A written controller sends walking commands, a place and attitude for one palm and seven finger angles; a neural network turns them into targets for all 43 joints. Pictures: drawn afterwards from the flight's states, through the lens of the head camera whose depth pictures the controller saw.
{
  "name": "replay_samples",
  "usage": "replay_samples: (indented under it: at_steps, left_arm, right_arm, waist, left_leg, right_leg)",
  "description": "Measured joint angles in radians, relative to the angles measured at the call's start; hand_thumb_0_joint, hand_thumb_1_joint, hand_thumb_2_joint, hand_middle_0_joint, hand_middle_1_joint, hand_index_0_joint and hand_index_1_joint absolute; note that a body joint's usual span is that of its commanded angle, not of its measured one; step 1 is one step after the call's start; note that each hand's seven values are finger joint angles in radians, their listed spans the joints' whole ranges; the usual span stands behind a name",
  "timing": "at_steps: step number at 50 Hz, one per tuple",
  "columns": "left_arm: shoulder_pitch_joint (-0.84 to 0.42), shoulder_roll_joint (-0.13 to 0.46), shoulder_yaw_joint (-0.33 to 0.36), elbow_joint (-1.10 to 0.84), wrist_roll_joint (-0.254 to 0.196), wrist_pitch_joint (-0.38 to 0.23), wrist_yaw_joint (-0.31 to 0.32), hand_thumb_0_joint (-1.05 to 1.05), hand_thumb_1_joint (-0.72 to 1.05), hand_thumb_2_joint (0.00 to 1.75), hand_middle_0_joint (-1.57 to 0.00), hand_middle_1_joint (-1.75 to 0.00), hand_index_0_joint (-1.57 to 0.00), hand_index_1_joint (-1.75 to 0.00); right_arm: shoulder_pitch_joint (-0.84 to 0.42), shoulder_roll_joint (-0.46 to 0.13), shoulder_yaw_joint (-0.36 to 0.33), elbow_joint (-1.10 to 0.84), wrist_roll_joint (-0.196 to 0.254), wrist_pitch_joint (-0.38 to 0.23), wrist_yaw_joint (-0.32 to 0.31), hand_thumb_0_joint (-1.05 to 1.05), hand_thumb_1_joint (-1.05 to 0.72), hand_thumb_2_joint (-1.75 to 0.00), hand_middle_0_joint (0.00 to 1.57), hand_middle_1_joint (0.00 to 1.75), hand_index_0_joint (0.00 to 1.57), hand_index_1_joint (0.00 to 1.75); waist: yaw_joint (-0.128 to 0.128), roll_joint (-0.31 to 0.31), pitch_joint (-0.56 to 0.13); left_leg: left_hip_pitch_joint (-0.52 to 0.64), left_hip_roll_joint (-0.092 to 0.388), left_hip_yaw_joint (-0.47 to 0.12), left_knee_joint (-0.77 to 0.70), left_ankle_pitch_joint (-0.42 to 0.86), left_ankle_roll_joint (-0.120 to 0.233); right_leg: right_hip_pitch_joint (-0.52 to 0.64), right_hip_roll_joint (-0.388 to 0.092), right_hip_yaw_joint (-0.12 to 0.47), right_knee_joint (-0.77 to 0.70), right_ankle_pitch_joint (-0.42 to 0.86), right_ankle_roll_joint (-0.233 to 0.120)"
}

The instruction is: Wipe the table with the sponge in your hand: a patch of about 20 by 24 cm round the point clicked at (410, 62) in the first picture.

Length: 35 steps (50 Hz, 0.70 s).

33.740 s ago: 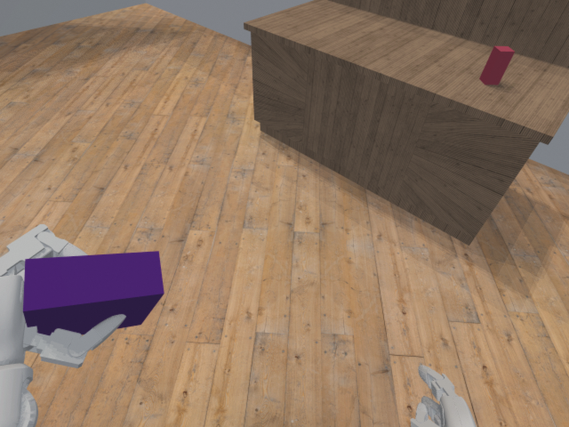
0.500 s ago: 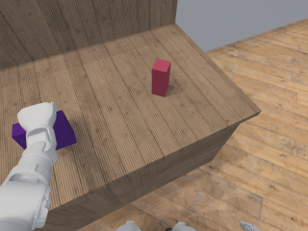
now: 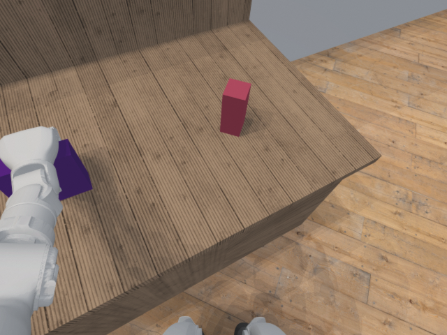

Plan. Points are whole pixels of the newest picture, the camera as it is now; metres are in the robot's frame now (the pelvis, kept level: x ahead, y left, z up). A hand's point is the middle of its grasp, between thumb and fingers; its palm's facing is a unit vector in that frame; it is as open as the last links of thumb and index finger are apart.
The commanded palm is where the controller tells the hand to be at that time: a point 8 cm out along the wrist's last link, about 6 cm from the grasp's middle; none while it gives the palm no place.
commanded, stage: slide across to the middle lane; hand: left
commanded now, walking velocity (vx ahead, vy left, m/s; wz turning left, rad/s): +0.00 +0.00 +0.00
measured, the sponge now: (50, 181) +0.41 +0.35 -0.04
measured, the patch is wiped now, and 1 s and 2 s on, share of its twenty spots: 0.30 0.40 0.70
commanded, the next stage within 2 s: wipe back along the middle lane in 0.72 s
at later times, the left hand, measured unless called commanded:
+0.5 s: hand (59, 156) +0.44 +0.32 +0.00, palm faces -0.13 -0.02 -0.99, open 9.3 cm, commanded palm +0.44 +0.28 +0.04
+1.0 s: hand (90, 153) +0.45 +0.27 -0.01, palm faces -0.13 +0.00 -0.99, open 9.3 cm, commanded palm +0.43 +0.24 +0.03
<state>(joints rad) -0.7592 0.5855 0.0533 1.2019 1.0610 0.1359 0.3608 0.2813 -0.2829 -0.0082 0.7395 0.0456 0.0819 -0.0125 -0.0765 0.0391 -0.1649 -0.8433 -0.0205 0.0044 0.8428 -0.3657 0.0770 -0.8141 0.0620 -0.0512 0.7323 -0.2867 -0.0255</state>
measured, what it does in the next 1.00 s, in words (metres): stands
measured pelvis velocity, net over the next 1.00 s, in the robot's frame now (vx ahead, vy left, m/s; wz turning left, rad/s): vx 0.03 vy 0.00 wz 0.01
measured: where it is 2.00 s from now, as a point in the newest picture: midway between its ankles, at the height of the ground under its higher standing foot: outside the picture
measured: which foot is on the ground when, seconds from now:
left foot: down 0.00-1.00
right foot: down 0.00-1.00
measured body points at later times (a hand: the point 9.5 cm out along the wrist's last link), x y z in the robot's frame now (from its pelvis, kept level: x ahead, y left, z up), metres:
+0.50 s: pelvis +0.02 +0.03 +0.01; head +0.11 +0.05 +0.45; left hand +0.44 +0.32 +0.05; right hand +0.09 -0.24 -0.12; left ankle +0.01 +0.07 -0.70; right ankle +0.03 -0.11 -0.70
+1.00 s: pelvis +0.03 +0.00 +0.02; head +0.12 +0.01 +0.46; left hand +0.45 +0.26 +0.05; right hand +0.08 -0.27 -0.12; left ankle +0.01 +0.07 -0.70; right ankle +0.03 -0.11 -0.70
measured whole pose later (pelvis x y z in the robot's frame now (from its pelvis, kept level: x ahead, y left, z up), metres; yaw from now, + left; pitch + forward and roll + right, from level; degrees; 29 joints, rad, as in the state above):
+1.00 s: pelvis +0.03 +0.00 +0.02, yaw +1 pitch +19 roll -3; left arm -0.79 0.36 -0.09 1.22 1.01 0.30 0.45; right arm 0.25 -0.26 -0.04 0.81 0.03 0.11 0.03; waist -0.06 0.04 -0.16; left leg -0.71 -0.03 0.00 0.73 -0.36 0.07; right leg -0.69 0.06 -0.04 0.63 -0.28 -0.03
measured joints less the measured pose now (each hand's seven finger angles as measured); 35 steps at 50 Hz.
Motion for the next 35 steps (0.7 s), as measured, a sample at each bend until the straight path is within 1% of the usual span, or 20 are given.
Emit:
replay_samples:
  at_steps: [5,8,10,14,18,22,25,29,35]
  left_arm:
    - [-0.026,0.015,0.005,0.019,0.007,-0.005,-0.002,0.0,-0.51,1.16,-0.82,-1.39,-0.82,-1.45]
    - [-0.026,0.008,-0.02,0.006,0.002,0.004,-0.006,0.0,-0.51,1.16,-0.82,-1.39,-0.82,-1.45]
    - [-0.016,-0.005,-0.033,-0.011,-0.001,0.013,-0.003,0.0,-0.5,1.16,-0.82,-1.39,-0.82,-1.45]
    - [-0.003,-0.035,-0.065,-0.034,-0.024,0.031,0.012,0.0,-0.5,1.16,-0.81,-1.4,-0.81,-1.46]
    - [-0.017,-0.071,-0.109,-0.031,-0.039,0.056,0.021,0.0,-0.49,1.16,-0.8,-1.41,-0.81,-1.47]
    - [-0.031,-0.115,-0.138,-0.032,-0.054,0.076,0.024,0.0,-0.49,1.16,-0.8,-1.42,-0.8,-1.48]
    - [-0.045,-0.151,-0.155,-0.025,-0.048,0.091,0.027,0.0,-0.49,1.16,-0.8,-1.42,-0.8,-1.48]
    - [-0.055,-0.19,-0.15,-0.012,-0.036,0.109,0.043,0.0,-0.49,1.16,-0.8,-1.42,-0.8,-1.48]
    - [-0.054,-0.211,-0.127,0.009,-0.034,0.144,0.075,0.0,-0.48,1.15,-0.8,-1.42,-0.8,-1.48]
  right_arm:
    - [0.005,0.003,0.001,0.001,-0.005,0.002,0.007,0.0,-0.91,-0.9,0.2,0.3,0.21,0.3]
    - [0.013,0.006,-0.008,-0.001,-0.008,0.004,0.012,0.0,-0.91,-0.9,0.2,0.3,0.21,0.3]
    - [0.016,0.01,-0.014,0.003,-0.009,0.007,0.014,0.0,-0.91,-0.9,0.2,0.3,0.21,0.3]
    - [0.014,0.021,-0.022,0.023,-0.009,0.01,0.016,0.0,-0.91,-0.9,0.2,0.3,0.21,0.3]
    - [0.002,0.033,-0.024,0.043,-0.01,0.01,0.018,0.0,-0.91,-0.9,0.2,0.3,0.21,0.3]
    - [-0.017,0.041,-0.026,0.052,-0.013,0.013,0.022,0.0,-0.91,-0.9,0.2,0.3,0.21,0.3]
    - [-0.036,0.046,-0.025,0.055,-0.016,0.019,0.026,0.0,-0.91,-0.9,0.2,0.3,0.21,0.3]
    - [-0.06,0.051,-0.021,0.049,-0.02,0.028,0.031,0.0,-0.91,-0.9,0.2,0.3,0.21,0.3]
    - [-0.077,0.054,-0.014,0.041,-0.023,0.034,0.039,0.0,-0.91,-0.9,0.2,0.3,0.21,0.3]
  waist:
    - [-0.005,-0.001,-0.002]
    - [-0.002,0.002,-0.001]
    - [0.002,0.004,-0.001]
    - [0.012,0.005,0.003]
    - [0.019,0.002,0.007]
    - [0.026,0.003,0.005]
    - [0.028,0.004,0.005]
    - [0.025,0.005,0.002]
    - [0.018,0.005,0.0]
  left_leg:
    - [-0.01,-0.004,0.002,0.006,-0.005,0.008]
    - [-0.009,-0.007,0.001,0.005,-0.008,0.012]
    - [-0.001,-0.009,0.001,0.001,-0.008,0.014]
    - [0.027,-0.017,-0.003,-0.014,-0.008,0.019]
    - [0.053,-0.027,-0.011,-0.031,-0.005,0.022]
    - [0.073,-0.034,-0.016,-0.047,-0.002,0.023]
    - [0.085,-0.037,-0.016,-0.057,-0.001,0.024]
    - [0.096,-0.035,-0.01,-0.068,0.0,0.022]
    - [0.111,-0.026,-0.001,-0.085,0.001,0.016]
  right_leg:
    - [-0.007,-0.003,0.002,0.0,-0.002,0.008]
    - [-0.002,-0.006,0.002,-0.006,-0.003,0.013]
    - [0.008,-0.008,0.002,-0.013,-0.003,0.016]
    - [0.039,-0.015,-0.001,-0.03,-0.005,0.02]
    - [0.068,-0.024,-0.008,-0.045,-0.007,0.018]
    - [0.089,-0.03,-0.012,-0.059,-0.008,0.013]
    - [0.101,-0.032,-0.011,-0.066,-0.009,0.012]
    - [0.107,-0.031,-0.004,-0.073,-0.007,0.016]
    - [0.116,-0.022,0.007,-0.086,-0.003,0.023]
